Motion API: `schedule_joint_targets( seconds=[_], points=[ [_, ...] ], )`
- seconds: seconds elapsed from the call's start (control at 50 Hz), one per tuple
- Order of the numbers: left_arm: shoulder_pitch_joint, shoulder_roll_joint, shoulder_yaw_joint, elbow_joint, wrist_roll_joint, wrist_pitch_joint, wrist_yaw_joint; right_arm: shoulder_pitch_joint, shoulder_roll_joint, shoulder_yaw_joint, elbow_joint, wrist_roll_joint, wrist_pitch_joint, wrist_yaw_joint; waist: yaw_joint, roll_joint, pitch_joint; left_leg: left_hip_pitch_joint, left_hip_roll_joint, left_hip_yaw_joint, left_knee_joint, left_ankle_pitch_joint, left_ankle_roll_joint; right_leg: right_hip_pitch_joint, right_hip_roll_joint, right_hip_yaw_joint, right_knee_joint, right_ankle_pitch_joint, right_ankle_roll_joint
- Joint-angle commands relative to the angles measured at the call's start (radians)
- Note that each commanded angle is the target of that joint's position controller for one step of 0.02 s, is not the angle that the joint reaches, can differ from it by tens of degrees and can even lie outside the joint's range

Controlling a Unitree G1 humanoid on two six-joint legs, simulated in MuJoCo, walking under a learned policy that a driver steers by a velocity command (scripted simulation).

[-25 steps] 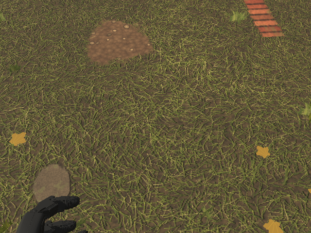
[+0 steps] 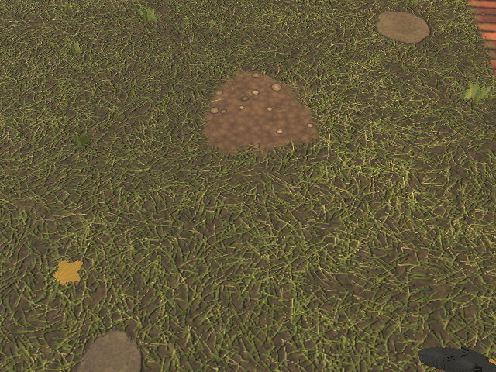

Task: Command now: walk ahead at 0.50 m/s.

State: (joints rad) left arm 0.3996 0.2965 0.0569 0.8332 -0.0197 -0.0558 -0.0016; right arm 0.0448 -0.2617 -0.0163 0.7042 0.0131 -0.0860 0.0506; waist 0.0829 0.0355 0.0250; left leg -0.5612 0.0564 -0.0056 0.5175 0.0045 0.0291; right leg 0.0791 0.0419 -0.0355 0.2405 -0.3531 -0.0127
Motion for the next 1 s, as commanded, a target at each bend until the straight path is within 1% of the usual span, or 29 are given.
schedule_joint_targets(
  seconds=[0.02,0.04,0.06,0.08,0.1,0.12,0.14,0.16,0.22,0.26,0.38,0.48,0.52,0.54,0.56,0.58,0.6,0.62,0.64,0.66,0.68,0.72,0.78,0.84,0.9,0.94,0.96,0.98,1.0],
  points=[
    [-0.028,0.177,0.041,-0.041,0.003,0.011,0.011,0.135,-0.17,-0.066,-0.026,-0.001,-0.016,-0.006,-0.145,-0.107,-0.091,0.239,-0.058,0.052,-0.042,-0.068,0.064,-0.014,-0.246,0.081,0.24,0.793,-0.123],
    [-0.018,0.137,0.022,-0.058,0.019,0.012,0.015,0.308,-0.229,-0.088,0.012,-0.007,-0.013,-0.017,-0.212,-0.064,-0.237,0.537,0.036,-0.04,0.009,-0.032,0.112,-0.171,-0.197,0.044,0.495,0.659,-0.088],
    [0.11,0.017,-0.015,-0.089,0.021,-0.009,0.006,0.396,-0.338,-0.112,0.028,-0.024,-0.008,-0.022,-0.162,0.187,-0.382,0.934,0.296,-0.52,-0.037,-0.194,0.279,-0.601,-0.022,0.016,0.899,0.155,-0.007],
    [0.083,0.06,-0.01,-0.069,0.007,-0.033,0.002,0.419,-0.252,-0.091,0.032,-0.008,-0.007,-0.018,-0.194,0.208,-0.44,0.978,0.335,-0.765,-0.195,-0.324,0.31,-0.748,0.016,0.162,1.038,-0.223,-0.005],
    [-0.017,0.141,0.013,-0.094,-0.023,-0.045,-0.005,0.35,-0.202,-0.073,0.028,-0.004,-0.007,-0.02,-0.192,0.132,-0.269,0.859,0.304,-0.613,-0.212,-0.362,0.254,-0.842,-0.047,0.17,1.089,-0.174,-0.018],
    [-0.086,0.14,0.01,-0.114,-0.024,-0.051,-0.004,0.281,-0.178,-0.066,0.017,-0.006,-0.005,-0.022,-0.166,0.06,-0.169,0.711,0.265,-0.476,-0.227,-0.295,0.223,-0.835,-0.103,0.132,1.046,-0.08,-0.025],
    [-0.123,0.129,0.011,-0.119,-0.006,-0.049,-0.001,0.226,-0.15,-0.057,0.013,-0.012,-0.005,-0.02,-0.137,0.018,-0.094,0.576,0.224,-0.382,-0.256,-0.199,0.209,-0.803,-0.138,0.113,0.978,-0.011,-0.021],
    [-0.112,0.122,0.016,-0.114,0.004,-0.039,0.001,0.195,-0.125,-0.049,0.008,-0.022,-0.01,-0.019,-0.102,0.038,-0.067,0.487,0.189,-0.316,-0.288,-0.129,0.196,-0.741,-0.169,0.119,0.927,0.043,-0.018],
    [-0.069,0.074,0.008,-0.097,0.009,-0.009,0.003,0.186,-0.135,-0.055,0.026,-0.017,-0.027,-0.017,-0.063,0.047,-0.054,0.385,0.161,-0.213,-0.357,-0.006,0.217,-0.672,-0.182,0.103,0.862,0.107,0.011],
    [-0.133,0.066,0.006,-0.119,0.016,-0.004,0.007,0.204,-0.154,-0.06,0.045,-0.015,-0.029,-0.026,-0.071,0.027,-0.019,0.384,0.157,-0.165,-0.384,0.05,0.224,-0.727,-0.189,0.099,0.772,0.184,0.032],
    [-0.341,0.028,-0.01,-0.168,0.011,-0.026,-0.013,0.289,-0.187,-0.065,0.092,-0.002,-0.01,-0.045,-0.147,0.015,0.028,0.441,0.119,-0.06,-0.4,0.024,0.175,-0.705,-0.145,0.05,0.402,0.462,0.032],
    [-0.44,0.045,-0.008,-0.212,0.007,-0.041,-0.042,0.344,-0.199,-0.071,0.138,0.004,0.02,-0.053,-0.16,0.02,0.059,0.602,0.184,-0.079,-0.31,0.125,0.158,-0.734,-0.115,0.056,0.274,0.386,-0.01],
    [-0.377,0.07,0.004,-0.197,0.02,-0.047,-0.048,0.325,-0.209,-0.074,0.141,0.0,0.033,-0.062,-0.118,0.048,0.005,0.641,0.177,-0.073,-0.203,0.35,0.123,-0.625,-0.075,0.036,0.244,0.343,-0.038],
    [-0.278,0.093,0.017,-0.166,0.029,-0.052,-0.045,0.296,-0.214,-0.074,0.135,0.001,0.039,-0.066,-0.059,0.051,-0.06,0.632,0.143,-0.051,-0.088,0.497,0.096,-0.483,-0.04,0.007,0.212,0.384,-0.06],
    [-0.161,0.139,0.035,-0.129,0.038,-0.054,-0.038,0.297,-0.192,-0.064,0.127,-0.004,0.04,-0.068,-0.008,0.024,-0.155,0.57,0.083,-0.016,0.077,0.487,0.055,-0.278,-0.059,0.01,0.195,0.562,-0.09],
    [-0.038,0.216,0.048,-0.113,0.059,-0.05,-0.027,0.332,-0.13,-0.04,0.097,-0.037,0.031,-0.068,0.005,-0.128,-0.319,0.33,0.004,0.012,0.381,0.109,0.003,0.067,-0.27,0.218,0.306,0.969,-0.171],
    [-0.025,0.222,0.043,-0.101,0.052,-0.038,-0.028,0.51,-0.041,-0.011,0.133,-0.026,0.02,-0.055,-0.053,-0.335,-0.471,0.031,-0.143,-0.045,0.703,-0.693,-0.054,0.339,-0.495,0.553,0.289,1.091,-0.36],
    [-0.017,0.152,0.032,-0.108,0.029,-0.024,-0.03,0.461,-0.163,-0.041,0.161,-0.002,0.018,-0.052,0.003,-0.187,-0.476,0.007,-0.11,-0.165,0.776,-0.695,-0.052,0.262,-0.442,0.539,0.237,0.942,-0.332],
    [-0.106,0.127,0.021,-0.113,0.02,-0.02,-0.027,0.352,-0.182,-0.05,0.126,0.02,0.021,-0.052,-0.014,-0.157,-0.307,-0.063,-0.061,-0.124,0.765,-0.641,-0.051,0.132,-0.399,0.403,0.203,0.88,-0.29],
    [-0.18,0.097,0.01,-0.115,0.02,-0.018,-0.025,0.295,-0.165,-0.046,0.114,0.011,0.029,-0.061,-0.043,-0.088,-0.215,-0.056,-0.014,-0.086,0.705,-0.569,-0.062,-0.008,-0.352,0.332,0.163,0.847,-0.261],
    [-0.234,0.067,0.001,-0.116,0.023,-0.017,-0.025,0.273,-0.156,-0.05,0.112,-0.004,0.044,-0.069,-0.073,-0.073,-0.155,-0.008,0.016,-0.078,0.637,-0.516,-0.071,-0.136,-0.322,0.278,0.124,0.815,-0.245],
    [-0.293,0.051,-0.004,-0.102,0.047,-0.022,-0.028,0.32,-0.107,-0.044,0.125,-0.01,0.077,-0.078,-0.131,-0.129,-0.138,0.171,0.033,-0.065,0.515,-0.44,-0.087,-0.321,-0.276,0.195,0.063,0.794,-0.233],
    [-0.33,0.073,0.002,-0.074,0.051,-0.024,-0.022,0.313,-0.077,-0.033,0.126,-0.02,0.093,-0.092,-0.141,-0.155,-0.151,0.279,0.027,-0.041,0.308,-0.363,-0.098,-0.386,-0.25,0.121,0.042,0.778,-0.234],
    [-0.313,0.092,0.004,-0.039,0.042,-0.006,-0.012,0.26,-0.101,-0.041,0.124,-0.019,0.107,-0.093,-0.114,-0.146,-0.153,0.332,0.022,-0.033,0.189,-0.243,-0.086,-0.387,-0.253,0.135,0.013,0.476,-0.218],
    [-0.329,0.071,-0.008,-0.017,0.031,0.012,-0.008,0.22,-0.096,-0.045,0.122,-0.028,0.11,-0.091,-0.121,-0.124,-0.082,0.409,0.005,-0.012,0.019,-0.163,-0.055,-0.449,-0.214,0.149,0.007,0.062,-0.162],
    [-0.275,0.026,-0.026,0.013,0.038,0.015,-0.008,0.195,-0.127,-0.048,0.106,-0.042,0.103,-0.095,-0.106,-0.067,-0.037,0.452,0.069,-0.084,-0.104,-0.053,-0.023,-0.473,-0.152,0.137,0.053,-0.077,-0.076],
    [-0.209,0.032,-0.022,0.021,0.043,0.014,-0.009,0.159,-0.199,-0.063,0.104,-0.029,0.102,-0.1,-0.039,0.047,-0.015,0.411,0.095,-0.108,-0.092,-0.083,0.01,-0.473,-0.084,0.089,0.078,-0.069,-0.04],
    [-0.224,0.034,-0.023,0.029,0.043,0.021,-0.002,0.152,-0.163,-0.062,0.121,-0.023,0.098,-0.093,-0.053,0.091,-0.015,0.305,0.065,-0.097,-0.119,-0.261,0.016,-0.374,-0.056,0.038,0.109,-0.002,-0.015],
    [-0.25,0.046,-0.02,0.031,0.04,0.028,0.004,0.144,-0.116,-0.051,0.125,-0.028,0.091,-0.087,-0.064,0.077,-0.004,0.261,0.048,-0.091,-0.141,-0.31,0.001,-0.325,-0.057,0.033,0.136,0.052,-0.01]
  ],
)
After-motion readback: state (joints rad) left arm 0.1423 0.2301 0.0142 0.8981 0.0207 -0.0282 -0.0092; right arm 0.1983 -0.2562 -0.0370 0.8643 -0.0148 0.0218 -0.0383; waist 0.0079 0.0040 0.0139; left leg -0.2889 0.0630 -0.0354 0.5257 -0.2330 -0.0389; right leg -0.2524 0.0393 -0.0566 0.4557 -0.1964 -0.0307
